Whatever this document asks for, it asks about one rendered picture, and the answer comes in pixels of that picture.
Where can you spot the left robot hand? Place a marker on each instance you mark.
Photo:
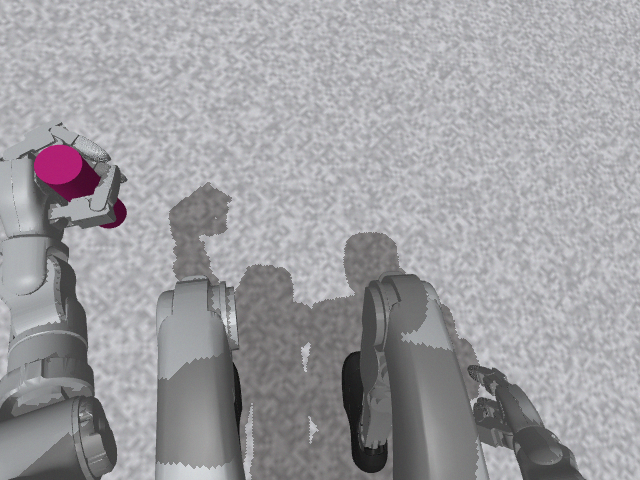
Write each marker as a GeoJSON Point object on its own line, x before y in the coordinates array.
{"type": "Point", "coordinates": [29, 206]}

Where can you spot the right robot arm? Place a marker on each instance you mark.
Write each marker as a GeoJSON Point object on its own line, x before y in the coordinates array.
{"type": "Point", "coordinates": [542, 456]}

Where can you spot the right robot foot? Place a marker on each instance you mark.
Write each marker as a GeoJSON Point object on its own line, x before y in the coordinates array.
{"type": "Point", "coordinates": [367, 459]}

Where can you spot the right robot hand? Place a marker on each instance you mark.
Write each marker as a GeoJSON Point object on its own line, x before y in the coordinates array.
{"type": "Point", "coordinates": [512, 412]}

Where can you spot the left robot arm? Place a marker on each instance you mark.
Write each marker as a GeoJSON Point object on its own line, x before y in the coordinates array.
{"type": "Point", "coordinates": [51, 425]}

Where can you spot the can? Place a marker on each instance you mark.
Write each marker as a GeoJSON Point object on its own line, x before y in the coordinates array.
{"type": "Point", "coordinates": [63, 169]}

